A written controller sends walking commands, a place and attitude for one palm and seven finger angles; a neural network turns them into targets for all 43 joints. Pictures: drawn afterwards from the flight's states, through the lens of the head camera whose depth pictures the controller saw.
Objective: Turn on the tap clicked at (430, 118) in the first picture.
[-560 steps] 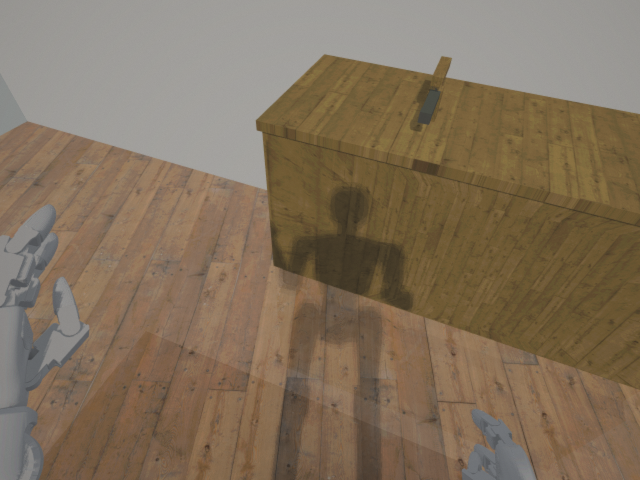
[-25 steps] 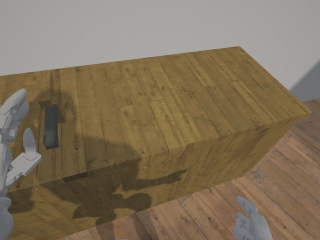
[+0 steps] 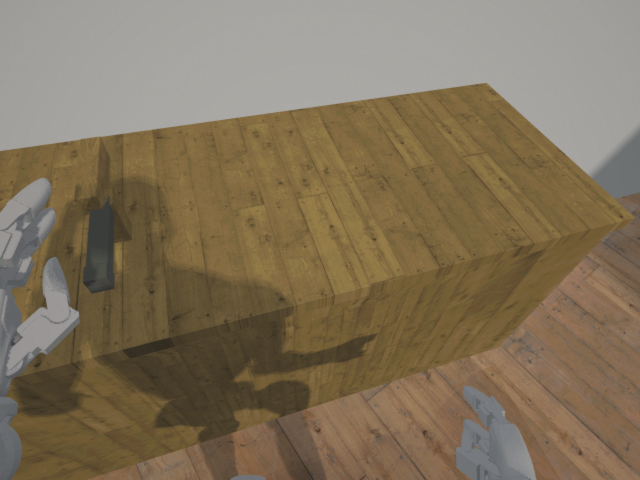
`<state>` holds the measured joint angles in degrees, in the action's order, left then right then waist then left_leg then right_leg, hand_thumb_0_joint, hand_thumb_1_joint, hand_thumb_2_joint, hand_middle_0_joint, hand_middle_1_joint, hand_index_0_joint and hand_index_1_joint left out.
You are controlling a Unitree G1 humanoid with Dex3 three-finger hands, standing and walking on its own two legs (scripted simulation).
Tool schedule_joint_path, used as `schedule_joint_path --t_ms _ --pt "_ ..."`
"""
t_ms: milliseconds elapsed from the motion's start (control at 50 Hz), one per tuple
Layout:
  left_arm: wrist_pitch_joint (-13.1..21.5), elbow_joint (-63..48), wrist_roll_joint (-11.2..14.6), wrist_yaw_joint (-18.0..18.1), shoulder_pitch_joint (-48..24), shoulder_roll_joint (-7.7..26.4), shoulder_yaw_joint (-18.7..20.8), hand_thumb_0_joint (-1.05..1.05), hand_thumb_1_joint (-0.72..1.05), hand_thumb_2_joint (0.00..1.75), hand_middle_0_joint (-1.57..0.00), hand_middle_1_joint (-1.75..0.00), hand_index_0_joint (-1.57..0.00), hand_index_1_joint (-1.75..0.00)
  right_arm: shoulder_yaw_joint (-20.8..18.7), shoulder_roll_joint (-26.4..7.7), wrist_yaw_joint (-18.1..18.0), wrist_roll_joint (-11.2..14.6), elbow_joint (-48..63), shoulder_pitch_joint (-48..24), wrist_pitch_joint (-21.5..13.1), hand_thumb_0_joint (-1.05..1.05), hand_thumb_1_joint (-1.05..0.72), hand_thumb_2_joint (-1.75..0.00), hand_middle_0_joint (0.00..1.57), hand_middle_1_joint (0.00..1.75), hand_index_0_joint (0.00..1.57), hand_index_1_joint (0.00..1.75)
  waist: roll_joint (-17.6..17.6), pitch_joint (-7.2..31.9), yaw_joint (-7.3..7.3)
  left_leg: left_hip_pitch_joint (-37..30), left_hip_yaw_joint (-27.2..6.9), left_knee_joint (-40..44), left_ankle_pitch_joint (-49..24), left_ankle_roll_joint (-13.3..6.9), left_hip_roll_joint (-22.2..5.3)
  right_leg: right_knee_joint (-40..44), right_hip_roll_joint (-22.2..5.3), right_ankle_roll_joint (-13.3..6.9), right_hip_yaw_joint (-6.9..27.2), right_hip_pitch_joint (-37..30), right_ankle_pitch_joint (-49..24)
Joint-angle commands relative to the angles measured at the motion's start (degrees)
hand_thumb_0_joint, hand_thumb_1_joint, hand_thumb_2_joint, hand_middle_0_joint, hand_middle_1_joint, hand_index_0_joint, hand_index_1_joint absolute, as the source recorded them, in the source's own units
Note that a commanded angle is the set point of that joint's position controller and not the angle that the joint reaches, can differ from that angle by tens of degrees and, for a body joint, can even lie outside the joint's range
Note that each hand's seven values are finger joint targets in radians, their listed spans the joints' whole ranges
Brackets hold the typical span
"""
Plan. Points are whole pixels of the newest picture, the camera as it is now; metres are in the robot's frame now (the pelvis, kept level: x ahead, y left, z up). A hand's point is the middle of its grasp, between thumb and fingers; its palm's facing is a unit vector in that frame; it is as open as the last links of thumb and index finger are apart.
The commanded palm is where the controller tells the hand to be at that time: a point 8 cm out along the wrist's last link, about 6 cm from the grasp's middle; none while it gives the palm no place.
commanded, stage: shuffle to correct the standing spot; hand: left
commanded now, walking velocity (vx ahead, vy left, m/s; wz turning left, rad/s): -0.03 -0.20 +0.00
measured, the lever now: (99, 278) +0.34 +0.33 +0.03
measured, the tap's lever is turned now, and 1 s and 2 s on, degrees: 0 0 0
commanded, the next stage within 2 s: none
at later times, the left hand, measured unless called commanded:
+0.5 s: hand (80, 320) +0.21 +0.23 +0.17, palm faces +0.33 -0.86 -0.39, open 7.4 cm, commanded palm +0.16 +0.27 +0.18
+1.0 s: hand (81, 315) +0.22 +0.23 +0.17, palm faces +0.33 -0.86 -0.39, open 7.4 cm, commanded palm +0.16 +0.28 +0.18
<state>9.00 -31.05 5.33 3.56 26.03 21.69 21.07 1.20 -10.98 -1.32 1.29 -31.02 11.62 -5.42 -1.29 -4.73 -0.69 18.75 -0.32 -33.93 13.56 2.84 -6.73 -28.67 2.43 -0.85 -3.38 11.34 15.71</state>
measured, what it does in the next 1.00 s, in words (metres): stands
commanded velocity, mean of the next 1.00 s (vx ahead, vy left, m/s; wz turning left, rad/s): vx -0.04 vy -0.20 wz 0.00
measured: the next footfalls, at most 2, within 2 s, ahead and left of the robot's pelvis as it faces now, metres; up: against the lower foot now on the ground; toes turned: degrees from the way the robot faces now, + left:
none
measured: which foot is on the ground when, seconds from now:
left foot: down 0.00-1.00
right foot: down 0.00-1.00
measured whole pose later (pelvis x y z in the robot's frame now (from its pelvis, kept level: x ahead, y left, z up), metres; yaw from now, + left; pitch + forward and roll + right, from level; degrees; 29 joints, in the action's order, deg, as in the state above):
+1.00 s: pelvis +0.00 -0.01 +0.00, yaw +0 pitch -1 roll -2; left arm 7.7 -33.3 5.9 5.1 27.7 22.1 21.1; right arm 0.6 -11.2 -1.3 1.5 -31.3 11.0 -4.4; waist -1.0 -5.5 -0.4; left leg 19.5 -0.8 -33.9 13.6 3.3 -6.6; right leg -29.6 2.4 -1.2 -3.9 12.3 16.4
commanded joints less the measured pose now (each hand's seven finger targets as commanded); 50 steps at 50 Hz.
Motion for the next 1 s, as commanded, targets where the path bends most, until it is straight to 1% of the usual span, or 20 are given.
schedule_joint_path --t_ms 0,20,80,100,160,360,380,400,480,500,560,580,600,660,780,840,880,900,960,980 --pt "3.3 -12.3 0.5 1.1 -2.9 8.8 5.7 0.00 0.90 0.90 -0.20 -0.30 -0.20 -0.30 -3.1 -6.8 -0.3 0.1 8.6 -4.5 -3.1 0.00 -0.90 -0.90 0.20 0.30 0.20 0.30 -3.3 8.3 0.86 -6.6 -2.1 5.9 -1.4 -4.3 -2.0 5.3 -4.4 0.0 2.5 2.5 -8.5" --pt "3.4 -12.9 0.4 1.1 -3.1 9.7 6.5 0.00 0.90 0.90 -0.20 -0.30 -0.20 -0.30 -3.4 -7.1 -0.3 0.0 8.8 -4.5 -3.1 0.00 -0.90 -0.90 0.20 0.30 0.20 0.30 -4.7 8.4 0.70 -6.4 -2.8 6.5 -2.3 -4.5 -2.5 5.1 -4.4 0.1 2.5 2.0 -8.7" --pt "3.3 -13.6 0.3 1.4 -2.2 10.7 7.4 0.00 0.90 0.90 -0.20 -0.30 -0.20 -0.30 -3.3 -6.8 -0.2 0.2 9.0 -4.9 -3.2 0.00 -0.90 -0.90 0.20 0.30 0.20 0.30 -4.9 9.0 0.57 -7.4 -2.9 7.0 -3.5 -4.4 -2.4 5.0 -4.2 0.1 2.3 1.5 -9.0" --pt "3.4 -13.0 0.4 1.2 -1.8 9.0 5.8 0.00 0.90 0.90 -0.20 -0.30 -0.20 -0.30 -3.2 -6.9 -0.2 0.1 8.8 -4.4 -3.1 0.00 -0.90 -0.90 0.20 0.30 0.20 0.30 -4.6 9.0 0.64 -7.0 -3.1 7.1 -2.7 -4.5 -2.6 5.3 -3.8 0.3 1.9 1.4 -8.5" --pt "3.2 -12.3 0.5 1.2 -1.8 9.5 6.5 0.00 0.90 0.90 -0.20 -0.30 -0.20 -0.30 -3.6 -7.0 -0.1 0.1 8.9 -4.0 -2.9 0.00 -0.90 -0.90 0.20 0.30 0.20 0.30 -2.5 8.5 0.67 -6.0 -2.2 5.8 -2.2 -4.1 -2.2 6.1 -4.7 -0.1 2.9 1.2 -9.1" --pt "3.1 -13.1 0.6 1.7 -1.7 9.6 6.4 0.00 0.90 0.90 -0.20 -0.30 -0.20 -0.30 -3.5 -6.9 -0.2 0.2 8.8 -4.4 -2.9 0.00 -0.90 -0.90 0.20 0.30 0.20 0.30 -3.0 7.6 0.78 -5.2 -2.6 6.3 2.0 -4.2 -1.8 6.0 -5.0 -0.3 3.4 2.8 -6.3" --pt "3.0 -13.7 0.6 1.9 -1.9 10.4 7.0 0.00 0.90 0.90 -0.20 -0.30 -0.20 -0.30 -3.3 -6.7 -0.2 0.3 8.7 -5.0 -3.0 0.00 -0.90 -0.90 0.20 0.30 0.20 0.30 -4.2 7.8 0.86 -5.9 -2.7 6.9 1.0 -4.2 -1.8 5.6 -5.0 -0.3 3.3 2.7 -6.6" --pt "3.1 -12.9 0.6 1.9 -1.1 9.4 6.1 0.00 0.90 0.90 -0.20 -0.30 -0.20 -0.30 -3.2 -6.7 -0.2 0.1 8.5 -4.5 -2.9 0.00 -0.90 -0.90 0.20 0.30 0.20 0.30 -3.4 7.8 0.79 -5.6 -2.7 6.6 1.2 -4.4 -2.0 5.9 -4.6 -0.1 2.9 2.6 -6.7" --pt "2.8 -13.3 0.7 2.2 -1.2 10.6 7.3 0.00 0.90 0.90 -0.20 -0.30 -0.20 -0.30 -3.4 -6.6 -0.2 0.2 8.5 -4.9 -2.9 0.00 -0.90 -0.90 0.20 0.30 0.20 0.30 -1.9 8.2 0.91 -6.0 -2.1 5.3 -0.1 -4.1 -1.5 5.9 -5.5 -0.6 3.8 2.8 -7.9" --pt "2.9 -12.9 0.8 2.0 -0.9 9.2 6.2 0.00 0.90 0.90 -0.20 -0.30 -0.20 -0.30 -3.4 -6.7 -0.2 0.0 8.1 -4.1 -2.8 0.00 -0.90 -0.90 0.20 0.30 0.20 0.30 -1.9 8.6 0.96 -6.1 -2.2 5.1 -1.3 -4.3 -1.7 5.5 -5.2 -0.5 3.3 2.4 -8.8" --pt "2.7 -13.1 0.8 2.0 -1.3 9.8 6.7 0.00 0.90 0.90 -0.20 -0.30 -0.20 -0.30 -3.6 -6.8 -0.2 0.1 8.5 -4.4 -2.6 0.00 -0.90 -0.90 0.20 0.30 0.20 0.30 -1.9 8.3 0.88 -5.7 -2.4 5.0 -1.4 -4.1 -1.8 5.3 -5.4 -0.5 3.6 2.5 -8.8" --pt "2.5 -13.6 0.7 2.2 -1.3 10.4 7.1 0.00 0.90 0.90 -0.20 -0.30 -0.20 -0.30 -3.4 -6.7 -0.2 0.2 8.5 -5.2 -2.7 0.00 -0.90 -0.90 0.20 0.30 0.20 0.30 -3.6 8.1 0.97 -6.2 -2.4 5.4 -2.3 -4.2 -1.8 5.0 -5.4 -0.5 3.5 2.7 -8.9" --pt "2.7 -13.0 0.8 2.1 -0.7 9.1 6.1 0.00 0.90 0.90 -0.20 -0.30 -0.20 -0.30 -3.4 -6.8 -0.2 0.1 8.2 -4.6 -2.6 0.00 -0.90 -0.90 0.20 0.30 0.20 0.30 -4.0 8.4 0.96 -5.9 -2.8 5.8 -1.6 -4.4 -2.1 5.0 -4.9 -0.3 3.1 2.5 -8.5" --pt "2.6 -13.3 0.8 2.1 -0.7 9.8 6.7 0.00 0.90 0.90 -0.20 -0.30 -0.20 -0.30 -3.6 -6.8 -0.1 0.2 8.5 -4.3 -2.4 0.00 -0.90 -0.90 0.20 0.30 0.20 0.30 -1.5 8.5 0.85 -5.3 -2.4 4.5 -1.8 -4.2 -1.9 5.4 -5.4 -0.5 3.5 1.9 -9.1" --pt "2.4 -14.1 0.8 2.5 -0.1 10.6 7.5 0.00 0.90 0.90 -0.20 -0.30 -0.20 -0.30 -3.5 -6.6 -0.1 0.3 8.5 -5.2 -2.3 0.00 -0.90 -0.90 0.20 0.30 0.20 0.30 -3.5 8.4 0.96 -6.0 -2.5 4.6 -3.2 -4.2 -1.9 5.3 -5.6 -0.5 3.7 2.2 -9.7" --pt "2.2 -13.0 1.0 2.3 -0.1 9.5 6.4 0.00 0.90 0.90 -0.20 -0.30 -0.20 -0.30 -3.7 -6.7 -0.1 0.2 8.4 -4.5 -1.9 0.00 -0.90 -0.90 0.20 0.30 0.20 0.30 -0.8 8.5 1.02 -5.3 -1.9 3.3 -2.7 -4.1 -1.6 5.5 -6.0 -0.7 3.9 2.0 -10.2" --pt "2.3 -14.6 0.9 2.6 -1.1 10.7 7.3 0.00 0.90 0.90 -0.20 -0.30 -0.20 -0.30 -3.6 -6.7 -0.2 0.3 8.5 -5.4 -2.1 0.00 -0.90 -0.90 0.20 0.30 0.20 0.30 -2.7 8.6 1.13 -6.3 -2.1 3.8 -2.7 -4.1 -1.5 5.1 -6.3 -1.0 4.1 2.9 -10.1" --pt "2.4 -14.2 1.0 2.5 -0.6 9.5 6.3 0.00 0.90 0.90 -0.20 -0.30 -0.20 -0.30 -3.4 -6.8 -0.1 0.1 8.3 -4.8 -2.1 0.00 -0.90 -0.90 0.20 0.30 0.20 0.30 -3.3 8.6 1.10 -6.2 -2.7 4.8 -2.1 -4.3 -1.9 4.8 -5.5 -0.6 3.4 2.8 -9.3" --pt "2.3 -14.8 0.9 2.6 -0.8 9.8 6.6 0.00 0.90 0.90 -0.20 -0.30 -0.20 -0.30 -3.5 -6.8 -0.1 0.3 8.8 -5.0 -2.0 0.00 -0.90 -0.90 0.20 0.30 0.20 0.30 -4.1 8.1 0.81 -5.1 -4.0 6.5 -0.4 -4.4 -2.5 4.6 -4.7 -0.1 3.0 2.3 -7.7" --pt "2.3 -15.9 0.8 2.7 -1.2 10.6 7.0 0.00 0.90 0.90 -0.20 -0.30 -0.20 -0.30 -3.3 -6.7 -0.2 0.4 9.0 -5.9 -2.2 0.00 -0.90 -0.90 0.20 0.30 0.20 0.30 -5.8 8.1 0.85 -6.0 -4.2 7.3 -0.8 -4.5 -2.6 4.3 -4.6 0.0 2.8 2.6 -7.5"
